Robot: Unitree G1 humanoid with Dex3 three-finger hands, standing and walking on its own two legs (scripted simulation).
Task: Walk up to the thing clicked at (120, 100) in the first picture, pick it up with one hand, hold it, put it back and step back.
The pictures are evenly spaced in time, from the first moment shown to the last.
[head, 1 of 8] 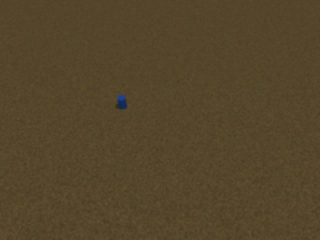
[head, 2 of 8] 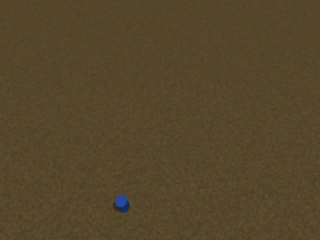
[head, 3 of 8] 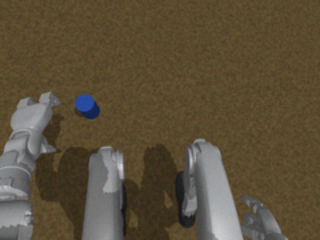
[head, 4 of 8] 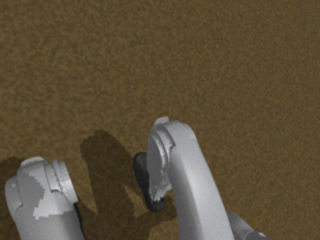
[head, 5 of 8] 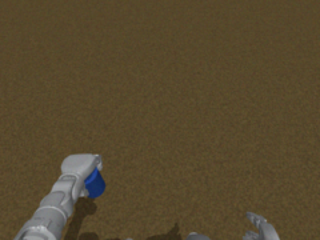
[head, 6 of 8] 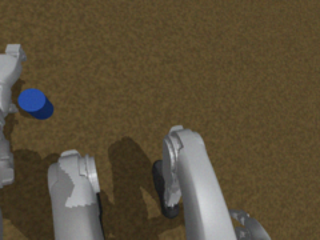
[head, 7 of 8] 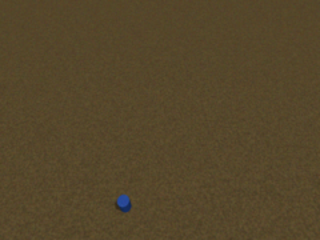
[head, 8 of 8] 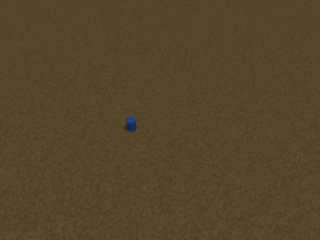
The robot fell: no
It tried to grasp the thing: yes
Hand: left
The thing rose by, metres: 0.63
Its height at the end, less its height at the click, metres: +0.00
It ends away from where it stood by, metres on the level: 0.02
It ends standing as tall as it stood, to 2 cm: yes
